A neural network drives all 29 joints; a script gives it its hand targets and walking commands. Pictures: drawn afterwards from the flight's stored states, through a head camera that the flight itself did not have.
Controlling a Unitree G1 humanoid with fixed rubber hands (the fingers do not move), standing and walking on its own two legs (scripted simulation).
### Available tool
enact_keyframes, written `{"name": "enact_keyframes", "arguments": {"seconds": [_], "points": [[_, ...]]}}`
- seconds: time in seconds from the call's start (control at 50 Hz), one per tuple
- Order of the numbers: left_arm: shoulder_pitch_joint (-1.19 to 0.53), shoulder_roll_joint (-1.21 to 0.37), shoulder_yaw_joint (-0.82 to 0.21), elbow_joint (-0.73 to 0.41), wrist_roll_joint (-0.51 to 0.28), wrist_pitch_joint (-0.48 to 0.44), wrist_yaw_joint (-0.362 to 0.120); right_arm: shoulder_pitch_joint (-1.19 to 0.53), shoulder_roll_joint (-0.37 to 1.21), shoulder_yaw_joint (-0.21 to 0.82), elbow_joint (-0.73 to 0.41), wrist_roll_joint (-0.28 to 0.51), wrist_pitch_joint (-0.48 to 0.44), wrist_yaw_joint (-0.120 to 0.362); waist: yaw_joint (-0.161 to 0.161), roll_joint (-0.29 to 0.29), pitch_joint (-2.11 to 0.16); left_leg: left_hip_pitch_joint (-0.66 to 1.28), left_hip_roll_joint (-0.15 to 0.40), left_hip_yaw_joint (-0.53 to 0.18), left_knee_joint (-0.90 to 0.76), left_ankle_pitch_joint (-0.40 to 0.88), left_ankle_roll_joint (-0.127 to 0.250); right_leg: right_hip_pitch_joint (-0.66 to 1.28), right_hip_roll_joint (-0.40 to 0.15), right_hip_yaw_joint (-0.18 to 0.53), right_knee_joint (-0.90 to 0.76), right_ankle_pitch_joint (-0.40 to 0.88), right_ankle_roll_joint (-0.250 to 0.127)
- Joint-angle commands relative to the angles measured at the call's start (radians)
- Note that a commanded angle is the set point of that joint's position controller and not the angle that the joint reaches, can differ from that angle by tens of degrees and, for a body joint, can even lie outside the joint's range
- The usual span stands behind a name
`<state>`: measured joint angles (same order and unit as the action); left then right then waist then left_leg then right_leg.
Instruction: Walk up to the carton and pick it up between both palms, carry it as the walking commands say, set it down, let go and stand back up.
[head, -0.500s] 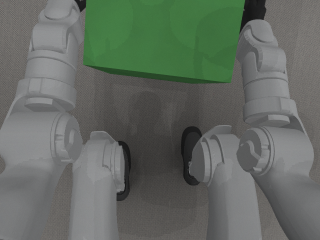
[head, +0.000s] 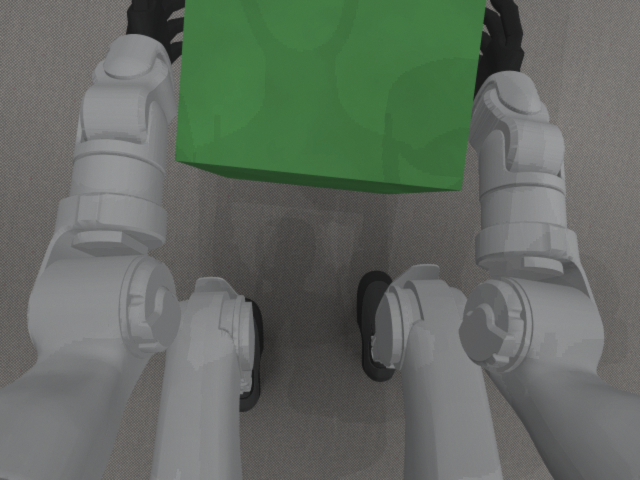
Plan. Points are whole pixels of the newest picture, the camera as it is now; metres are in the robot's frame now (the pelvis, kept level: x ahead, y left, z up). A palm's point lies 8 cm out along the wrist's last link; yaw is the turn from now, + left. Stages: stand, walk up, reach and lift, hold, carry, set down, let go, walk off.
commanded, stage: reach and lift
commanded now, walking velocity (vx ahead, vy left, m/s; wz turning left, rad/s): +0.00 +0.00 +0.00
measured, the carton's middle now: (325, 61) +0.56 -0.03 -0.17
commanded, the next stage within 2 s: none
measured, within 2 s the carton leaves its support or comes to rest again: neither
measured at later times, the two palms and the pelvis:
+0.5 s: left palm (115, 27) +0.53 +0.14 -0.02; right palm (541, 68) +0.49 -0.20 -0.03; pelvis +0.00 +0.00 +0.05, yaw +0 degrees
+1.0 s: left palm (52, 0) +0.51 +0.14 +0.05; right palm (615, 55) +0.47 -0.19 +0.05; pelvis +0.01 +0.00 +0.11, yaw +0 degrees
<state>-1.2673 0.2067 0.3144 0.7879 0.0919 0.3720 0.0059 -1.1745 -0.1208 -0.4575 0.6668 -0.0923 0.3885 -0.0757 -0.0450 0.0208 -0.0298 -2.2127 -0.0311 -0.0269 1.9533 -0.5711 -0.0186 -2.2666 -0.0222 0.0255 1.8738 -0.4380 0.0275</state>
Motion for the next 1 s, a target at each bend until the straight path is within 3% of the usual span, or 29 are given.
{"name": "enact_keyframes", "arguments": {"seconds": [0.0,0.98], "points": [[-0.604,-1.002,-0.413,-0.107,-0.147,-0.025,-0.271,-0.730,0.936,0.513,-0.102,0.157,-0.025,0.300,-0.028,0.034,-1.252,0.530,-0.111,0.090,-0.230,0.311,0.009,0.810,0.139,-0.125,-0.109,0.300,-0.015],[-0.356,-1.131,-0.392,-0.116,-0.067,0.019,-0.335,-0.476,1.063,0.513,-0.119,0.089,0.024,0.358,-0.009,0.019,-1.186,0.802,-0.127,0.074,-0.592,0.285,0.012,1.120,0.166,-0.103,-0.476,0.280,-0.009]]}}
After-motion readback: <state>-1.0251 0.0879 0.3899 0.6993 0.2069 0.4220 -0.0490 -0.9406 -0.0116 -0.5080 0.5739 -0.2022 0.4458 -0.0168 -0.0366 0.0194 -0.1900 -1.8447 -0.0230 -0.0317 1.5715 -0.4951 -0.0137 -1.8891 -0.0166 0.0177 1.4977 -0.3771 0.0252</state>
